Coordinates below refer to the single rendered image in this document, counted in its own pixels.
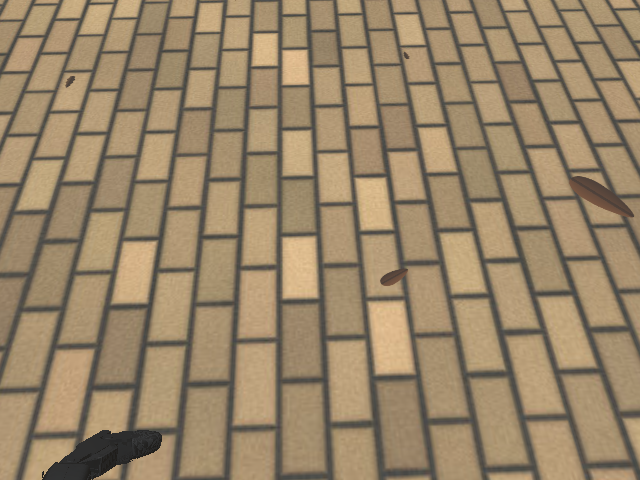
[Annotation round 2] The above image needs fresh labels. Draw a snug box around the robot left hand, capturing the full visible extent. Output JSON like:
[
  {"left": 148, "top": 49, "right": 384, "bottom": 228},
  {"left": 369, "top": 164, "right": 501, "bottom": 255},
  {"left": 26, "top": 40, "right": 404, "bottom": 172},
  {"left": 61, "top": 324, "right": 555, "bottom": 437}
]
[{"left": 42, "top": 430, "right": 162, "bottom": 480}]

